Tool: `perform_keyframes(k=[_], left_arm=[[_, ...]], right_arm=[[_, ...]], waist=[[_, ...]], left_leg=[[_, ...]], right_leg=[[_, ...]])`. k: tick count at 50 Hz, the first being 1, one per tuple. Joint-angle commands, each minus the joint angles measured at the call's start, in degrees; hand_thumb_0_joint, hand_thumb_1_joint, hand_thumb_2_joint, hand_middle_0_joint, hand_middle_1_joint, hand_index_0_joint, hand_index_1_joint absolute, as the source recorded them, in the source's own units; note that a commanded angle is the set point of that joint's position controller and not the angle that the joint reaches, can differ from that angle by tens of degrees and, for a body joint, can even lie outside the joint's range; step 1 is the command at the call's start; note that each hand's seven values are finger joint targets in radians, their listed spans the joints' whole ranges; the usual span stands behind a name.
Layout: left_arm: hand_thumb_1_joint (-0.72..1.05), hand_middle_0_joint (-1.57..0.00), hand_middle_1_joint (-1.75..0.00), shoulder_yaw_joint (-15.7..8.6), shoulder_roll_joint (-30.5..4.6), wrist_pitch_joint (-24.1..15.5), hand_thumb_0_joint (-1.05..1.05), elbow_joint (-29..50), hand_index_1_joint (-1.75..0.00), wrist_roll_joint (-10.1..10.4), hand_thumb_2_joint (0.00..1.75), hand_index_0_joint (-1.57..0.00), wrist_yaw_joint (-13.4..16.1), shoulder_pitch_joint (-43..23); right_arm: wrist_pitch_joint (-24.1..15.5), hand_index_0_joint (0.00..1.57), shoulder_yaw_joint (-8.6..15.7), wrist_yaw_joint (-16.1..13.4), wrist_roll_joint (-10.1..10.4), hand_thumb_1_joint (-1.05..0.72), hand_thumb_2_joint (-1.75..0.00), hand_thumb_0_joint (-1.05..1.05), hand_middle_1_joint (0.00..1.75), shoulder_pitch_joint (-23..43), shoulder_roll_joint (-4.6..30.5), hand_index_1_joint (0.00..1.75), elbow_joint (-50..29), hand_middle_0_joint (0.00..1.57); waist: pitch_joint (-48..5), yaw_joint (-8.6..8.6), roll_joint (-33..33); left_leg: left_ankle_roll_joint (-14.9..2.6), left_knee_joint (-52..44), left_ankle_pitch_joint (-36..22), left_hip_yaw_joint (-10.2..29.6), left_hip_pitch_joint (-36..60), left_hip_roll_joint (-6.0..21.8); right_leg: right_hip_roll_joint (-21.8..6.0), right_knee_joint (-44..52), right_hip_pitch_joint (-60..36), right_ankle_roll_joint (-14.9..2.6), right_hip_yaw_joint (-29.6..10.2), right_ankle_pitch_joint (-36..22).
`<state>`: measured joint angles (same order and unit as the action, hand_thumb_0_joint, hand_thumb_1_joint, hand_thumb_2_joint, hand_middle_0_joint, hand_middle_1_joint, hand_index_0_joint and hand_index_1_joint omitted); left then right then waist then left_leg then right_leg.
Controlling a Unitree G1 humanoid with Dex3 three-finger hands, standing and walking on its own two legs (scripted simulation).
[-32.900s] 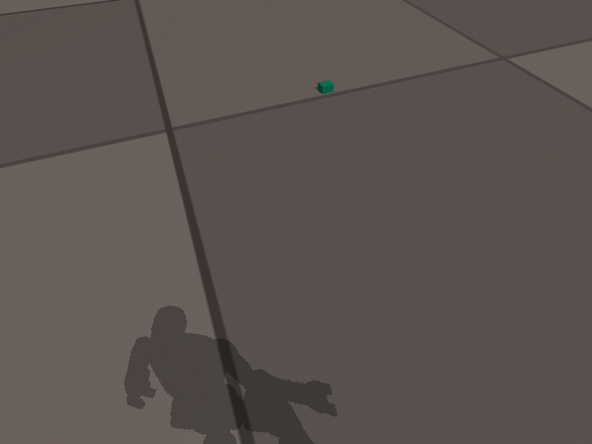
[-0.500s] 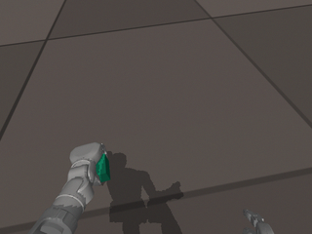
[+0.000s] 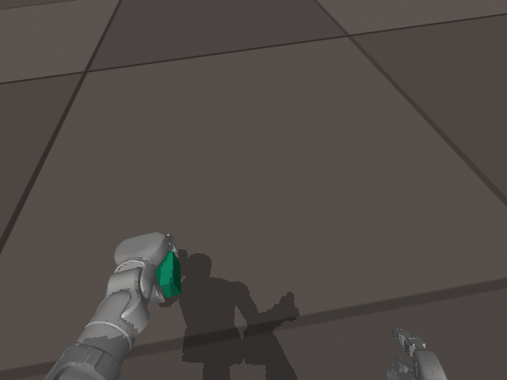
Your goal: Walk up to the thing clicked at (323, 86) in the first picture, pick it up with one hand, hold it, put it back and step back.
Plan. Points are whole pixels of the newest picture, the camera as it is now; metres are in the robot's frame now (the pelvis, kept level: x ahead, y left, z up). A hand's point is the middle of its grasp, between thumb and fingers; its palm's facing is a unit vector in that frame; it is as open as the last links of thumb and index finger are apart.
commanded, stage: hold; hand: left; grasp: from above
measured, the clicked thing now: (155, 277) +0.31 +0.23 -0.06
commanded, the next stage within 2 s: crouch in 0.88 s
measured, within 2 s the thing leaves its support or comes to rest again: neither
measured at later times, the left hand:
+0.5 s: hand (148, 270) +0.30 +0.23 -0.01, palm faces -0.42 -0.13 -0.90, open 9.5 cm
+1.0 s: hand (149, 267) +0.31 +0.23 -0.02, palm faces -0.42 -0.13 -0.90, open 9.5 cm
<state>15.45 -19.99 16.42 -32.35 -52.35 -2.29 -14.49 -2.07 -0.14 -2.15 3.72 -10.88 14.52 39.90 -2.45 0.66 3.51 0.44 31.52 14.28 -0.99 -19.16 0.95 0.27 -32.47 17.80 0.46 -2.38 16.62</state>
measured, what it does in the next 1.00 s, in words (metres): stands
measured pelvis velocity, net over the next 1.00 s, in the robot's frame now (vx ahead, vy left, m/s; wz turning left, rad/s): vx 0.01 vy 0.00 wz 0.00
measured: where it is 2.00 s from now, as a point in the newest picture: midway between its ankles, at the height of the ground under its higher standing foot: outside the picture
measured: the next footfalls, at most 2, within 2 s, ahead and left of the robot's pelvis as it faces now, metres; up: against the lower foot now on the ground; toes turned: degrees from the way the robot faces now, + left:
none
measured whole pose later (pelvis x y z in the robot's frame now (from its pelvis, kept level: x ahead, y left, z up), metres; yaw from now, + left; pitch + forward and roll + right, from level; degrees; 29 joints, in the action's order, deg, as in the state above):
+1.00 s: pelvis +0.01 +0.00 +0.01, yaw +0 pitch +2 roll +0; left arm 14.8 -21.1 15.4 -30.1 -53.2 -5.1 -14.3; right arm -0.9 0.3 -2.1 4.1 -11.1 14.4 38.9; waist -1.9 1.2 3.4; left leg 0.2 27.9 13.5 -1.2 -16.1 0.8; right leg 0.1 -28.5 14.6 0.6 -2.5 15.6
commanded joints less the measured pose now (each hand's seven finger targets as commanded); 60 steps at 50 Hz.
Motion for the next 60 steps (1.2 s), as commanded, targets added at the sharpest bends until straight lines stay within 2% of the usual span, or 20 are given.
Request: perform_keyframes(k=[1, 8, 10, 16, 20, 23, 27, 29, 32, 38, 41, 43, 47, 49, 50, 51, 54, 56, 59, 60], left_arm=[[0.72, -1.01, -0.58, -6.1, -11.7, -0.1, 0.0, 12.0, -0.52, -1.3, 0.46, -1.07, 1.6, -18.6], [0.72, -1.01, -0.58, -6.2, -12.0, 0.3, 0.0, 13.5, -0.52, -1.6, 0.46, -1.07, 0.4, -18.2], [0.72, -1.01, -0.59, -5.2, -11.2, 0.3, 0.0, 13.8, -0.53, -1.5, 0.47, -1.07, -0.1, -18.7], [0.72, -1.01, -0.59, -6.7, -12.8, 0.5, 0.0, 13.3, -0.53, -1.5, 0.47, -1.07, -1.0, -17.8], [0.73, -1.0, -0.62, -5.7, -11.8, 0.2, 0.0, 13.7, -0.55, -1.2, 0.48, -1.07, -1.5, -18.2], [0.71, -0.98, -0.63, -6.5, -12.7, -0.2, 0.0, 13.4, -0.55, -1.6, 0.48, -1.06, -1.4, -19.5], [0.74, -1.02, -0.62, -5.5, -11.7, -0.8, 0.0, 13.5, -0.56, -1.5, 0.5, -1.08, -1.3, -19.2], [0.74, -1.01, -0.61, -7.4, -13.6, -0.8, 0.0, 13.4, -0.54, -1.7, 0.48, -1.07, -0.9, -19.5], [0.76, -1.02, -0.6, -6.7, -12.6, -0.7, 0.0, 12.9, -0.54, -2.0, 0.49, -1.09, -0.9, -18.9], [0.77, -1.04, -0.61, -5.5, -11.3, -0.9, 0.0, 13.0, -0.55, -1.5, 0.51, -1.1, -1.2, -17.5], [0.75, -1.01, -0.61, -7.0, -13.1, -0.9, 0.0, 12.5, -0.54, -1.9, 0.48, -1.08, -0.7, -19.6], [0.76, -1.01, -0.61, -6.4, -12.4, -1.0, 0.0, 12.2, -0.54, -1.8, 0.47, -1.09, -0.6, -19.1], [0.76, -1.04, -0.58, -5.8, -11.7, -1.2, 0.0, 13.2, -0.52, -1.8, 0.49, -1.1, -0.8, -17.6], [0.81, -1.05, -0.63, -6.5, -12.2, -1.1, 0.0, 13.1, -0.55, -1.7, 0.55, -1.12, -0.4, -17.6], [0.73, -1.0, -0.55, -7.0, -12.5, -1.1, 0.0, 13.7, -0.48, -1.9, 0.56, -1.05, -0.1, -17.6], [0.72, -1.06, -0.53, -7.0, -12.5, -1.1, 0.0, 12.4, -0.49, -2.1, 0.53, -1.1, 0.0, -16.8], [0.76, -1.11, -0.51, -5.5, -10.2, -1.8, 0.0, 9.5, -0.48, -2.6, 0.54, -1.13, 1.0, -17.2], [0.78, -1.11, -0.49, -6.3, -10.5, -3.0, 0.0, 8.9, -0.46, -2.6, 0.52, -1.14, 2.3, -17.3], [0.75, -1.13, -0.45, -5.7, -8.9, -4.3, 0.0, 3.5, -0.44, -3.4, 0.54, -1.14, 5.1, -18.0], [0.76, -1.14, -0.45, -6.6, -9.5, -4.8, 0.0, 1.8, -0.44, -3.7, 0.54, -1.15, 6.5, -18.9]], right_arm=[[-2.7, 0.2, 2.1, -0.6, -0.2, -0.9, -0.9, 0.0, 0.3, 5.9, 6.7, 0.3, -8.1, 0.2], [-2.7, 0.2, 2.0, -0.7, -0.1, -0.9, -0.9, 0.0, 0.3, 6.7, 6.4, 0.3, -8.6, 0.2], [-2.7, 0.2, 2.0, -0.7, -0.1, -0.9, -0.9, 0.0, 0.3, 6.6, 6.5, 0.3, -8.7, 0.2], [-2.6, 0.2, 1.8, -0.8, 0.0, -0.9, -0.9, 0.0, 0.3, 6.7, 6.6, 0.3, -9.0, 0.2], [-2.8, 0.2, 1.8, -0.8, 0.1, -0.9, -0.9, 0.0, 0.3, 6.7, 6.5, 0.3, -9.3, 0.2], [-2.7, 0.2, 1.9, -0.9, 0.0, -0.9, -0.9, 0.0, 0.3, 6.3, 6.5, 0.3, -9.0, 0.2], [-2.8, 0.2, 2.1, -0.8, 0.1, -0.9, -0.9, 0.0, 0.3, 6.3, 6.5, 0.3, -9.1, 0.2], [-2.6, 0.2, 2.2, -0.8, 0.1, -0.9, -0.9, 0.0, 0.3, 5.8, 6.7, 0.3, -9.0, 0.2], [-2.4, 0.2, 2.3, -0.7, 0.0, -0.9, -0.9, 0.0, 0.3, 5.6, 6.5, 0.3, -8.6, 0.2], [-2.1, 0.2, 2.5, -0.6, 0.2, -0.9, -0.9, 0.0, 0.3, 5.9, 6.6, 0.3, -9.1, 0.2], [-1.8, 0.2, 2.4, -0.6, 0.1, -0.9, -0.9, 0.0, 0.3, 5.6, 6.5, 0.3, -8.7, 0.2], [-1.8, 0.2, 2.3, -0.5, 0.2, -0.9, -0.9, 0.0, 0.3, 6.0, 6.4, 0.3, -9.1, 0.2], [-1.7, 0.2, 2.6, -0.4, 0.2, -0.9, -0.9, 0.0, 0.3, 5.8, 6.5, 0.3, -9.3, 0.2], [-1.4, 0.2, 2.6, -0.3, 0.2, -0.89, -0.9, 0.0, 0.3, 5.8, 6.5, 0.3, -9.3, 0.2], [-1.3, 0.2, 2.6, -0.2, 0.2, -0.86, -0.89, 0.0, 0.3, 5.5, 6.6, 0.3, -9.4, 0.2], [-1.2, 0.2, 2.7, -0.2, 0.2, -0.88, -0.9, 0.0, 0.3, 5.2, 6.6, 0.3, -9.2, 0.2], [-1.1, 0.2, 2.6, -0.2, 0.1, -0.88, -0.9, 0.0, 0.3, 5.0, 6.5, 0.3, -8.8, 0.2], [-1.0, 0.2, 2.7, 0.0, 0.1, -0.88, -0.9, 0.0, 0.3, 4.7, 6.4, 0.3, -8.6, 0.2], [-0.8, 0.2, 3.1, 0.5, -0.2, -0.88, -0.9, 0.0, 0.3, 3.4, 6.8, 0.3, -7.6, 0.2], [-0.7, 0.2, 3.3, 0.6, -0.2, -0.89, -0.9, 0.0, 0.3, 3.0, 6.8, 0.3, -7.1, 0.2]], waist=[[-13.0, -0.02, -3.3], [-12.4, 0.32, -2.6], [-12.6, -0.07, -3.4], [-11.5, 0.33, -3.5], [-11.4, 0.2, -3.1], [-12.2, 0.22, -2.4], [-12.8, -0.06, -2.7], [-13.4, 0.25, -2.8], [-14.2, 0.43, -2.7], [-13.4, 0.5, -2.5], [-12.4, 0.52, -2.4], [-11.5, 0.68, -2.3], [-13.1, 0.61, -3.0], [-12.7, 0.71, -3.0], [-13.6, 0.71, -3.3], [-12.7, 0.71, -3.3], [-10.3, -0.47, -3.7], [-10.1, -0.07, -4.6], [-9.7, -1.21, -5.7], [-9.8, -1.03, -5.3]], left_leg=[[-1.38, -3.6, -10.6, -0.4, 8.3, -1.5], [-1.36, -4.4, -10.0, -0.7, 9.1, -1.7], [-1.45, -4.5, -10.6, -0.6, 9.2, -1.7], [-1.6, -5.2, -10.1, -0.7, 9.4, -1.7], [-1.43, -5.6, -10.2, -0.6, 9.6, -1.5], [-1.34, -5.6, -11.1, -0.6, 10.2, -1.5], [-1.47, -5.4, -12.5, -0.6, 11.3, -1.5], [-1.61, -5.3, -13.2, -0.8, 11.4, -1.6], [-1.65, -4.8, -15.8, -0.9, 11.6, -1.6], [-1.5, -5.4, -15.4, -0.9, 11.7, -1.5], [-1.44, -5.7, -14.4, -0.7, 11.2, -1.4], [-1.34, -6.2, -13.0, -0.7, 10.8, -1.4], [-1.6, -5.7, -14.3, -0.9, 11.7, -1.6], [-1.66, -5.5, -15.2, -0.9, 11.5, -1.7], [-1.69, -5.4, -15.5, -1.0, 11.9, -1.6], [-1.58, -5.5, -15.1, -0.9, 11.2, -1.5], [-1.48, -5.6, -13.7, -0.8, 10.5, -1.3], [-1.58, -5.0, -12.7, -1.0, 9.8, -1.6], [-1.53, -2.9, -12.7, -1.1, 7.7, -1.6], [-1.44, -1.9, -12.1, -1.2, 6.6, -1.7]], right_leg=[[1.8, 5.9, -2.6, -0.3, 1.2, -10.6], [1.6, 6.8, -2.7, -0.41, 1.2, -9.7], [1.7, 6.8, -3.0, -0.33, 1.2, -10.5], [1.7, 7.6, -3.3, -0.36, 1.4, -9.8], [1.9, 7.5, -3.4, -0.63, 1.5, -9.6], [1.9, 7.3, -3.4, -0.7, 1.5, -10.4], [1.8, 7.4, -3.6, -0.59, 1.4, -12.1], [1.6, 7.6, -4.4, -0.43, 1.4, -13.1], [1.6, 7.1, -5.3, -0.29, 1.6, -15.9], [1.7, 7.4, -5.0, -0.58, 1.6, -15.2], [1.8, 7.7, -4.6, -0.76, 1.9, -14.0], [1.8, 8.0, -4.3, -0.91, 1.8, -12.3], [1.5, 7.9, -5.2, -0.58, 1.6, -14.3], [1.5, 8.0, -5.2, -0.44, 1.7, -15.4], [1.5, 7.8, -5.7, -0.45, 1.6, -15.9], [1.7, 7.8, -5.3, -0.63, 1.8, -15.0], [1.9, 7.6, -2.8, -0.82, 1.9, -13.3], [1.5, 7.6, -2.8, -0.64, 1.7, -12.8], [1.5, 5.8, -0.8, -0.57, 1.6, -13.2], [1.4, 5.2, 0.1, -0.58, 1.6, -12.7]])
